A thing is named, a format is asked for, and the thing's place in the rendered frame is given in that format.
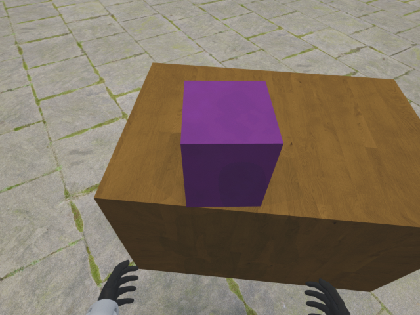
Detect robot left forearm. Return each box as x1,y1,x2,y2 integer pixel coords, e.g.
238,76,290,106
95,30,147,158
86,299,119,315

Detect right robot hand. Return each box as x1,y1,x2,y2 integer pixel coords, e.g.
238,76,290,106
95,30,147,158
304,278,350,315

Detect left robot hand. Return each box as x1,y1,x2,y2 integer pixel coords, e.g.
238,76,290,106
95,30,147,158
98,260,138,306

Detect carton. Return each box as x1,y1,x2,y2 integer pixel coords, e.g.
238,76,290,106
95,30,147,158
180,81,284,207

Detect pedestal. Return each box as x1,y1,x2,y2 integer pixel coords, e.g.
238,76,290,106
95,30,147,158
94,62,420,292

